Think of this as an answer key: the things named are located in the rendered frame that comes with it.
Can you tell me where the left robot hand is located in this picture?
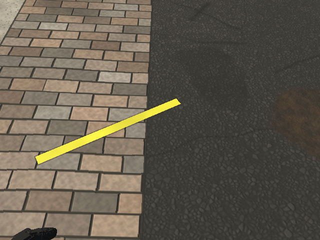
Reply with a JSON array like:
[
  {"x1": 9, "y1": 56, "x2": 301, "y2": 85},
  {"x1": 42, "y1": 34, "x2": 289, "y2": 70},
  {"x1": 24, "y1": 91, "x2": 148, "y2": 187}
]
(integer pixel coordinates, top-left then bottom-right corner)
[{"x1": 11, "y1": 227, "x2": 57, "y2": 240}]

